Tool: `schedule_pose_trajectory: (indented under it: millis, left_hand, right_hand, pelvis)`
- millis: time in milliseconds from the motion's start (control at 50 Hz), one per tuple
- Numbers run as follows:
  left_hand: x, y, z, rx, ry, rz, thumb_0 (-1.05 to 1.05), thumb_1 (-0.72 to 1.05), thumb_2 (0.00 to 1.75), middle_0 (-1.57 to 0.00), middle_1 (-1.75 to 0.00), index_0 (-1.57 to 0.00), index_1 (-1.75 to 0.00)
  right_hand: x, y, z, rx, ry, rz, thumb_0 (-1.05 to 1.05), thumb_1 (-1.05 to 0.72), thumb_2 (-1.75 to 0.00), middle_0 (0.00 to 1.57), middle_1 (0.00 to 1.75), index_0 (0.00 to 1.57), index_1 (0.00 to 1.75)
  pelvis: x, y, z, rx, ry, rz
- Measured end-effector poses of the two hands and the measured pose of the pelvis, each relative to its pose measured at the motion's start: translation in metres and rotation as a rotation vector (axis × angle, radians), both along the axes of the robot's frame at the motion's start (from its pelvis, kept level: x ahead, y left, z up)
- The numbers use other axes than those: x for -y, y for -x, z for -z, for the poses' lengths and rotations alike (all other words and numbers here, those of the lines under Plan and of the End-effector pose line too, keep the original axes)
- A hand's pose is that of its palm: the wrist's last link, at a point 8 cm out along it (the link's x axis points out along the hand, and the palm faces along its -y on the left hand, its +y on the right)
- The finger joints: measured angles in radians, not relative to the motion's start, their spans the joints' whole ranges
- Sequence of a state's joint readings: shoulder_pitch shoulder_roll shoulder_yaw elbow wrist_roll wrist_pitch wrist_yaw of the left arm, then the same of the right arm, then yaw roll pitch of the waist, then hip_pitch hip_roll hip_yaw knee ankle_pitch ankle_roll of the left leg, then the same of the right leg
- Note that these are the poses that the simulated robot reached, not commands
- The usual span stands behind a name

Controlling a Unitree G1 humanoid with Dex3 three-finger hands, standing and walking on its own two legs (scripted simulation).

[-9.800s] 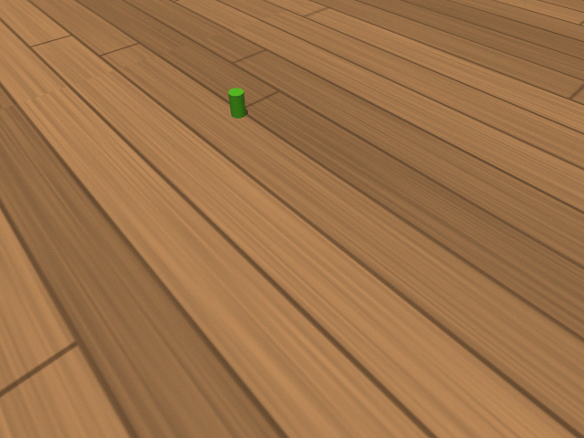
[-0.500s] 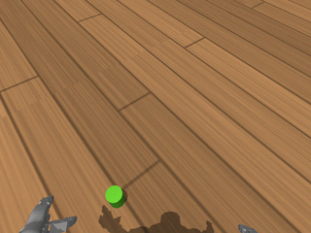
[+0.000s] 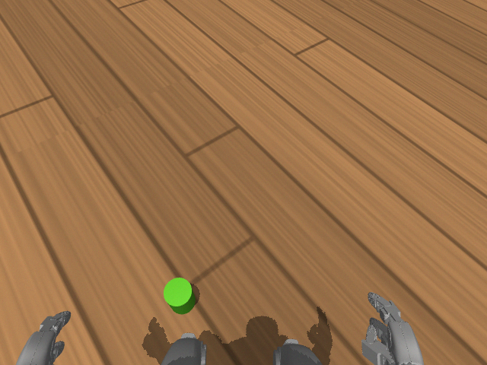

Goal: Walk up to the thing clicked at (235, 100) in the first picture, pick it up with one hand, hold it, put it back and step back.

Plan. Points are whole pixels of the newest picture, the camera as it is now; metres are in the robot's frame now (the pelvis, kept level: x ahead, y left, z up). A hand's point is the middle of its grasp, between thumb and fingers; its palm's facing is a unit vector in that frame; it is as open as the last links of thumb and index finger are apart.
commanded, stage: go down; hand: left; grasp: from the side
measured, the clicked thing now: (180, 296) +0.36 +0.19 -0.62
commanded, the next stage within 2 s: none
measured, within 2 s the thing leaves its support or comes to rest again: neither
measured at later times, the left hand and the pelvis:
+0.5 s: hand (81, 320) +0.22 +0.32 -0.20, palm faces +0.07 -0.95 -0.30, open 16.9 cm; pelvis -0.03 +0.00 -0.12, yaw -1 degrees
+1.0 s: hand (81, 301) +0.27 +0.35 -0.26, palm faces +0.10 -0.97 -0.24, open 16.8 cm; pelvis -0.07 +0.00 -0.21, yaw -3 degrees
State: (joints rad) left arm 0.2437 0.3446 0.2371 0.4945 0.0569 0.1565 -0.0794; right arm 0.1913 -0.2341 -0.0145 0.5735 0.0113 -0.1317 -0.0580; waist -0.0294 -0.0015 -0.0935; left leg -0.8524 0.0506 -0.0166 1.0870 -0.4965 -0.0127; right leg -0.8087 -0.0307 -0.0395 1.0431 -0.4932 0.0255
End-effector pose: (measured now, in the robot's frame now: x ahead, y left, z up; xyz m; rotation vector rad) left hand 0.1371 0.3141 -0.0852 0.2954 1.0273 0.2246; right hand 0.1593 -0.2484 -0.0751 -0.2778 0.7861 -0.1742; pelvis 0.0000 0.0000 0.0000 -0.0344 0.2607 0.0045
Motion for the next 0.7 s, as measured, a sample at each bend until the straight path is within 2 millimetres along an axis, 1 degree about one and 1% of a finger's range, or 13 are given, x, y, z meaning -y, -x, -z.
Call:
schedule_pose_trajectory:
  millis: [80, 160, 220, 280, 340, 420, 520, 600, 700]
  left_hand:
    - [-0.004, 0.001, 0.002, -0.002, -0.004, -0.003, 0.00, -0.50, 0.26, -0.09, -0.31, -0.10, -0.30]
    - [-0.008, 0.001, 0.007, 0.004, -0.002, -0.004, 0.00, -0.50, 0.23, -0.09, -0.29, -0.10, -0.27]
    - [-0.011, 0.000, 0.013, 0.019, 0.003, 0.001, 0.00, -0.50, 0.21, -0.09, -0.26, -0.10, -0.24]
    - [-0.017, -0.006, 0.025, 0.055, 0.010, 0.000, 0.00, -0.51, 0.18, -0.09, -0.23, -0.10, -0.22]
    - [-0.029, -0.018, 0.042, 0.120, 0.010, 0.011, 0.00, -0.52, 0.17, -0.09, -0.22, -0.10, -0.21]
    - [-0.043, -0.041, 0.067, 0.247, 0.012, 0.048, -0.01, -0.51, 0.15, -0.08, -0.19, -0.09, -0.18]
    - [-0.050, -0.069, 0.091, 0.374, 0.030, 0.101, -0.01, -0.48, 0.14, -0.07, -0.17, -0.07, -0.16]
    - [-0.056, -0.077, 0.107, 0.411, 0.032, 0.101, -0.01, -0.47, 0.14, -0.06, -0.16, -0.07, -0.16]
    - [-0.067, -0.078, 0.114, 0.460, 0.019, 0.087, -0.01, -0.46, 0.15, -0.06, -0.16, -0.06, -0.16]
  right_hand:
    - [-0.003, -0.006, 0.001, 0.031, 0.007, -0.013, 0.01, -0.92, -0.89, 0.20, 0.30, 0.20, 0.30]
    - [-0.004, -0.006, 0.007, 0.039, 0.013, -0.023, 0.01, -0.91, -0.89, 0.20, 0.30, 0.20, 0.30]
    - [-0.003, -0.003, 0.015, 0.034, 0.018, -0.029, 0.01, -0.92, -0.89, 0.20, 0.30, 0.20, 0.30]
    - [-0.001, 0.002, 0.028, 0.022, 0.026, -0.040, 0.01, -0.92, -0.89, 0.20, 0.30, 0.20, 0.30]
    - [0.003, 0.007, 0.049, 0.008, 0.039, -0.058, 0.01, -0.93, -0.90, 0.20, 0.30, 0.20, 0.30]
    - [0.010, 0.013, 0.087, -0.026, 0.063, -0.076, 0.01, -0.93, -0.90, 0.20, 0.30, 0.20, 0.30]
    - [0.017, 0.023, 0.134, -0.092, 0.071, -0.076, 0.01, -0.92, -0.90, 0.20, 0.30, 0.20, 0.30]
    - [0.017, 0.033, 0.164, -0.137, 0.057, -0.071, 0.01, -0.91, -0.89, 0.20, 0.30, 0.20, 0.30]
    - [0.016, 0.046, 0.189, -0.183, 0.044, -0.081, 0.01, -0.90, -0.89, 0.20, 0.30, 0.20, 0.30]
  pelvis:
    - [0.000, -0.001, 0.005, -0.013, 0.004, -0.002]
    - [0.000, 0.000, 0.012, -0.032, 0.007, -0.004]
    - [-0.001, 0.003, 0.020, -0.051, 0.008, -0.003]
    - [-0.001, 0.007, 0.032, -0.080, 0.008, -0.001]
    - [0.000, 0.014, 0.051, -0.124, 0.007, 0.002]
    - [0.001, 0.024, 0.086, -0.181, 0.006, 0.005]
    - [0.001, 0.034, 0.124, -0.230, 0.011, 0.011]
    - [0.003, 0.042, 0.145, -0.254, 0.012, 0.018]
    - [0.006, 0.050, 0.162, -0.270, 0.012, 0.020]
